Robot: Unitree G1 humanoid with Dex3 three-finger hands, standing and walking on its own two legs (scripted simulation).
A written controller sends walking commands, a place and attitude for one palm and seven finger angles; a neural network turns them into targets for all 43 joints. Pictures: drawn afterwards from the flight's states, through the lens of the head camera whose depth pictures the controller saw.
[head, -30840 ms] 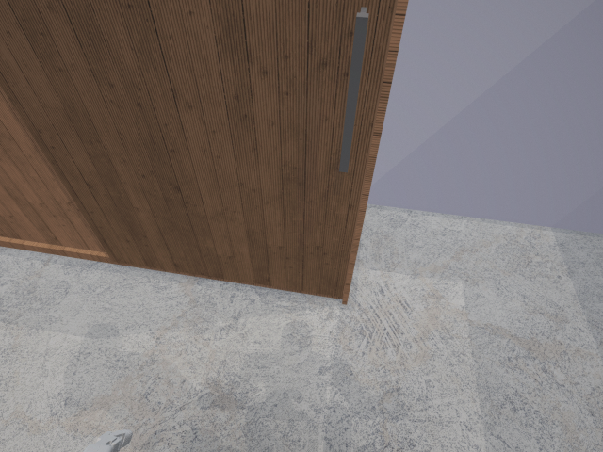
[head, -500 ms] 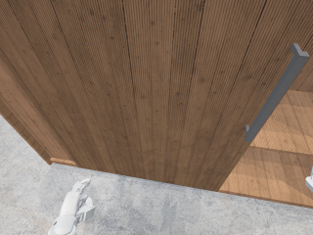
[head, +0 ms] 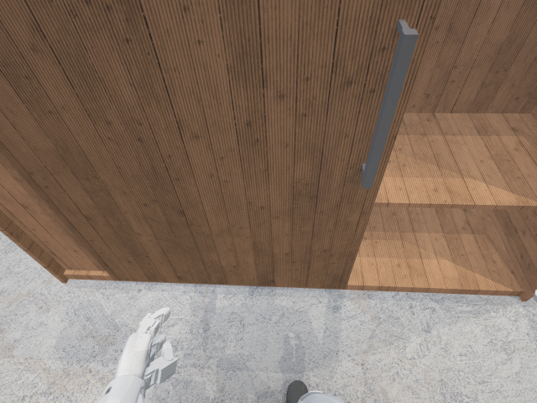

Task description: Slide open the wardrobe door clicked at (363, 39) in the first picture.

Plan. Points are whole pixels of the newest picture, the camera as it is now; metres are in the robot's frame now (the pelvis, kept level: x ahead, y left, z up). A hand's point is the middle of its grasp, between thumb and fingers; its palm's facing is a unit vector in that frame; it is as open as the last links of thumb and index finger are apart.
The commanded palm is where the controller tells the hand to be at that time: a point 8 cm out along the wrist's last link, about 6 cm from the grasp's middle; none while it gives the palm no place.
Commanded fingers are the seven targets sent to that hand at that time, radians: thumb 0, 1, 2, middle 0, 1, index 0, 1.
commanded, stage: step back with the hand held close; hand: right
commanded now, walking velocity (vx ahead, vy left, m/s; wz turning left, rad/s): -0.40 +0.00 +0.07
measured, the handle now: (381, 117) +0.58 -0.22 +0.10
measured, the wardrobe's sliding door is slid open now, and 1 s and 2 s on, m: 0.67 0.67 0.67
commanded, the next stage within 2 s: stop stepping back and stand still in 0.14 s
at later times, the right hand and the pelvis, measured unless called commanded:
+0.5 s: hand out of the picture +0.12 -0.30 +0.19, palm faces +0.29 +0.84 -0.46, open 7.5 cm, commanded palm +0.08 -0.34 +0.18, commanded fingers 0.00 -0.90 -0.90 0.20 0.30 0.20 0.30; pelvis -0.09 -0.06 +0.00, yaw +6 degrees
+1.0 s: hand out of the picture +0.07 -0.35 +0.20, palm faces +0.32 +0.77 -0.55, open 7.5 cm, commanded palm +0.03 -0.39 +0.18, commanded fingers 0.00 -0.90 -0.90 0.20 0.30 0.20 0.30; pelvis -0.14 -0.10 +0.02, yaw +5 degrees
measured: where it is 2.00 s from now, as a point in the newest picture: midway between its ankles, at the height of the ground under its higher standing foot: outside the picture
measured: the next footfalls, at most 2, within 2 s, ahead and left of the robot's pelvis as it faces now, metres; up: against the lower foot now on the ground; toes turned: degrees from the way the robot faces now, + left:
left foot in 0.52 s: -0.19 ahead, +0.03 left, +0.00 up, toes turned +12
right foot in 0.64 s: -0.01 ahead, -0.16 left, +0.00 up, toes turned +7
